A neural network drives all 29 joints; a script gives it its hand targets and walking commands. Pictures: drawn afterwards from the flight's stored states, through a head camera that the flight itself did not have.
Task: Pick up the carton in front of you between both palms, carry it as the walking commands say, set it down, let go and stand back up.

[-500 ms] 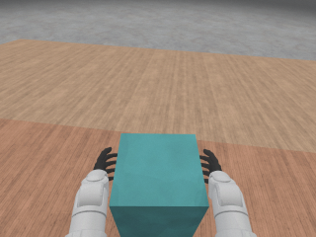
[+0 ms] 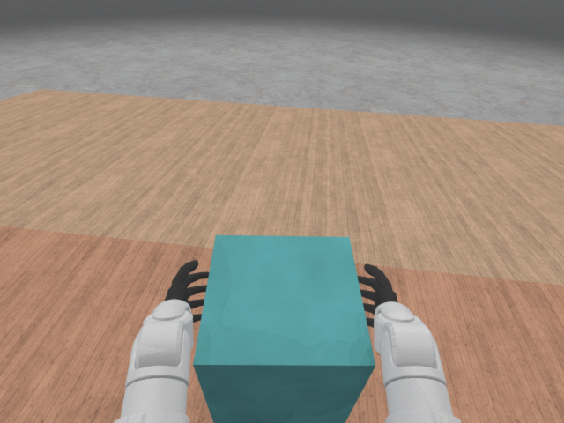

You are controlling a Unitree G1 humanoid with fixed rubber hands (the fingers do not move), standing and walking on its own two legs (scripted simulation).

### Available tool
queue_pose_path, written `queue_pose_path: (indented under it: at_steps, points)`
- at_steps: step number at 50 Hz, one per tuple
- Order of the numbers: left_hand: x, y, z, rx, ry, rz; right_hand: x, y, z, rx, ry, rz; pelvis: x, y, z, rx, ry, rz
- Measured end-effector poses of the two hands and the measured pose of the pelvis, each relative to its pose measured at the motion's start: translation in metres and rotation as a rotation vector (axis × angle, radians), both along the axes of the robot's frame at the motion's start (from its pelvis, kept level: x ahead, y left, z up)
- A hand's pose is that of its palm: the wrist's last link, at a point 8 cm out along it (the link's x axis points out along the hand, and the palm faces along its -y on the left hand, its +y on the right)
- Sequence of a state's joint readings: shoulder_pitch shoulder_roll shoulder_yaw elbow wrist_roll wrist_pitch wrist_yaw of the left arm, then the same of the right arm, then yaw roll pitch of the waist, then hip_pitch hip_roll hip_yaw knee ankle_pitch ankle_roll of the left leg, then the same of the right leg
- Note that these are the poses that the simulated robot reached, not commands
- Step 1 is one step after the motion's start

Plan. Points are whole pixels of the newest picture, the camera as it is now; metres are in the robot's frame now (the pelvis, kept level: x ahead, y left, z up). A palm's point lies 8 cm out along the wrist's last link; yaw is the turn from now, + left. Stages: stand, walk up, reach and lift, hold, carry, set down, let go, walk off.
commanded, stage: hold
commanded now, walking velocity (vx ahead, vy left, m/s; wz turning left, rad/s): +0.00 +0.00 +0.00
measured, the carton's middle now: (280, 334) +0.30 +0.00 -0.02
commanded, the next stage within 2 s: carry in 1.22 s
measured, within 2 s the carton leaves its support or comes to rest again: neither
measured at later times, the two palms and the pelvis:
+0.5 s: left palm (179, 310) +0.29 +0.15 +0.05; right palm (384, 312) +0.29 -0.15 +0.05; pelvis +0.00 +0.00 +0.00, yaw +0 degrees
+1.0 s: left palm (178, 312) +0.29 +0.15 +0.05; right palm (384, 315) +0.28 -0.15 +0.05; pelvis +0.00 +0.00 +0.00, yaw +0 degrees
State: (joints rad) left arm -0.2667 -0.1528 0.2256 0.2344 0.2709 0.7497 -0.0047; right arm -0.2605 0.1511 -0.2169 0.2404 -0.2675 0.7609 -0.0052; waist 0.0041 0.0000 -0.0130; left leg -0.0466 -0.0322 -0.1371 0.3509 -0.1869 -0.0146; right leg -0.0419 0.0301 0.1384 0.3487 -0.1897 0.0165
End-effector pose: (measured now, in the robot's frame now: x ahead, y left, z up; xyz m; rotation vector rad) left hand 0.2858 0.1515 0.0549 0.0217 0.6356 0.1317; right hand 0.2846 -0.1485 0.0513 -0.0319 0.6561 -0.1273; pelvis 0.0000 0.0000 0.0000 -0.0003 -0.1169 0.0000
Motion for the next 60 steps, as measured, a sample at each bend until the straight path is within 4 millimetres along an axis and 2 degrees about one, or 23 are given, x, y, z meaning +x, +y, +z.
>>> queue_pose_path:
  at_steps: [13, 38, 60]
  points:
    - [-0.002, -0.001, -0.003, -0.010, 0.015, 0.009, -0.003, -0.001, -0.004, 0.012, 0.015, -0.008, -0.010, -0.002, -0.002, -0.001, -0.006, -0.001]
    - [0.003, 0.000, -0.005, 0.007, 0.025, -0.006, 0.003, 0.000, -0.004, -0.010, 0.024, 0.004, 0.004, 0.000, 0.001, 0.000, 0.001, -0.002]
    - [-0.002, -0.001, -0.004, -0.004, 0.020, 0.007, -0.001, -0.001, -0.003, 0.002, 0.019, 0.000, -0.005, -0.002, -0.001, 0.001, -0.003, -0.002]
